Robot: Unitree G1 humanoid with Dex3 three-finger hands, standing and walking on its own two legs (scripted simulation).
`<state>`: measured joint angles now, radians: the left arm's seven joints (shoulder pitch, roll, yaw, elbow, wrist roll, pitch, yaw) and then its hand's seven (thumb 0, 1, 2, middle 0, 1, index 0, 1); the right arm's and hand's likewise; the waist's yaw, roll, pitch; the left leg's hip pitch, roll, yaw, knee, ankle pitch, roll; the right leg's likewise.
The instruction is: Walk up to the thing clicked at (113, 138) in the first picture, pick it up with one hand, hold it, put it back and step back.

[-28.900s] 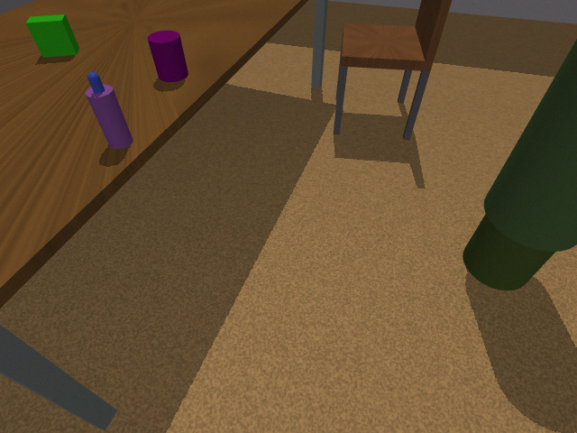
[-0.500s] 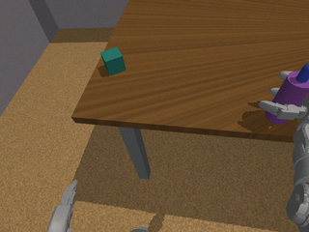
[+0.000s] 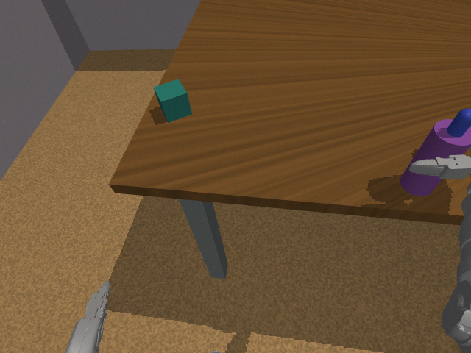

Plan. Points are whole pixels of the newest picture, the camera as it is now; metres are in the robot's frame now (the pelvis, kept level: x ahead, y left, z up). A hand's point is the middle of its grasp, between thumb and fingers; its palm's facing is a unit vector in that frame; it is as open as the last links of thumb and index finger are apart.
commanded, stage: withdraw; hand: right
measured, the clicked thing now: (439, 152) +0.45 -0.26 +0.10
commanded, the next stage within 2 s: rise in 0.14 s
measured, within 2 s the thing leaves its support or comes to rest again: neither
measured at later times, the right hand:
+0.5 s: hand out of the picture +0.43 -0.37 +0.18, palm faces +0.46 +0.85 -0.26, open 17.5 cm
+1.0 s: hand out of the picture +0.25 -0.28 +0.15, palm faces +0.38 +0.84 -0.39, open 17.4 cm
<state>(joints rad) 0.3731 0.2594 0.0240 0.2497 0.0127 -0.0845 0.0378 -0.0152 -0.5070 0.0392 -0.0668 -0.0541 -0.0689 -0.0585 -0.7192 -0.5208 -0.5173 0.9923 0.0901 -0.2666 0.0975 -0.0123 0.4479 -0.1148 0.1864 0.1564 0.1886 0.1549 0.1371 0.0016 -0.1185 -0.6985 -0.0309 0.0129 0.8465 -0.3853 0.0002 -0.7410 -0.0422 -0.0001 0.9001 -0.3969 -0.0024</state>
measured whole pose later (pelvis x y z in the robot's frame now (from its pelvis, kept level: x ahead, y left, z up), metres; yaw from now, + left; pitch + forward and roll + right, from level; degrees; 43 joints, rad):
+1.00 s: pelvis +0.03 +0.00 +0.04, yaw -2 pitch +2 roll +0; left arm 0.37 0.24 0.09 0.45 -0.06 -0.02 0.03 -0.01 -0.52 0.06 -0.06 -0.05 -0.06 -0.05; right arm 0.29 -0.38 -0.33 -0.18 0.08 -0.04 -0.02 -0.01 0.53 -0.05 0.07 0.06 0.06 0.06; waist -0.06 -0.03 -0.03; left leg -0.27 0.00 0.01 0.55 -0.32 0.00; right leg -0.30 -0.01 0.00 0.57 -0.31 0.00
